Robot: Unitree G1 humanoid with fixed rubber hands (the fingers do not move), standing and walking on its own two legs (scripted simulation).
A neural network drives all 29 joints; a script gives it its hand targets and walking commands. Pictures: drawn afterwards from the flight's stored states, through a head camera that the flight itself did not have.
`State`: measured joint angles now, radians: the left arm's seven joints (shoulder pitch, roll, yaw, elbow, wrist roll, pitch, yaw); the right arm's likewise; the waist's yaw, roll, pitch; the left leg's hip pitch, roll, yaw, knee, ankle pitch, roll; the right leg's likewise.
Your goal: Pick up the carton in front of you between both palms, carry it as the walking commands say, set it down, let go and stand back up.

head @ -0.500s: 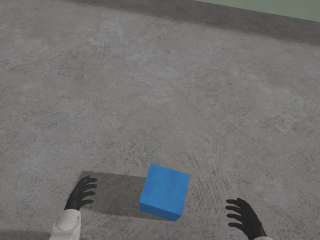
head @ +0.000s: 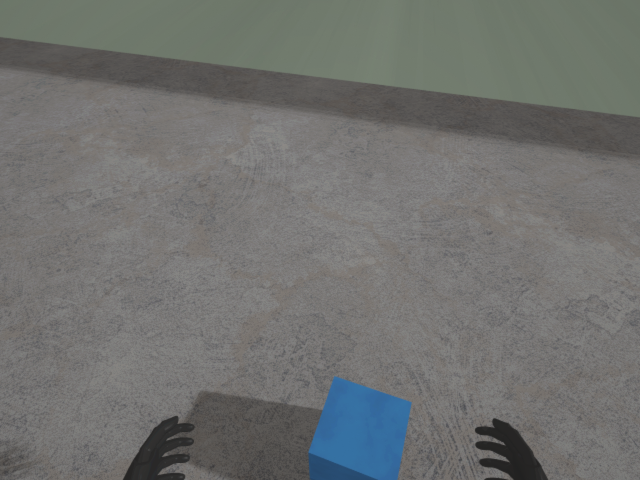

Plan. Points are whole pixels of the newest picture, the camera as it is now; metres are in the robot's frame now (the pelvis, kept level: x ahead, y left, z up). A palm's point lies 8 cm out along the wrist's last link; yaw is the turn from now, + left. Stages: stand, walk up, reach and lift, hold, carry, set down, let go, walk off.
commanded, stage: let go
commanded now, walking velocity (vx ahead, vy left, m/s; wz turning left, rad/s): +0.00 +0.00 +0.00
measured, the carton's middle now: (358, 442) +0.39 -0.09 -0.65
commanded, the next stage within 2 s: stand in 0.12 s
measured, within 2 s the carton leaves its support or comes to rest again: neither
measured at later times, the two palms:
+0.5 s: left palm out of the picture +0.11 +0.27 -0.08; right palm out of the picture +0.15 -0.31 -0.10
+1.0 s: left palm out of the picture +0.10 +0.27 -0.08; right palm out of the picture +0.12 -0.32 -0.10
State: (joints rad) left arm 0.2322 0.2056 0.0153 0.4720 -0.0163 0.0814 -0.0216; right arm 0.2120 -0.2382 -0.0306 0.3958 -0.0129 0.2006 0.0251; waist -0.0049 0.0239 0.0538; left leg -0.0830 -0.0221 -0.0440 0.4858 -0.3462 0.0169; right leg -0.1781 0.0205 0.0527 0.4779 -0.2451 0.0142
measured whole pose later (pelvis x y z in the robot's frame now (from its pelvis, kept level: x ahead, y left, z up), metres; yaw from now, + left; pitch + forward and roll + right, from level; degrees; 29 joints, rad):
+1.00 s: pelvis +0.01 -0.03 +0.00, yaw +2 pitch -2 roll +0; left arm 0.14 0.33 0.04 0.91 0.03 0.00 0.01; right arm 0.19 -0.37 -0.01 0.86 -0.03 -0.01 -0.03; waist 0.01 0.05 0.02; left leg -0.07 0.01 -0.08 0.41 -0.31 -0.03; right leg -0.18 0.03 0.00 0.45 -0.24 -0.03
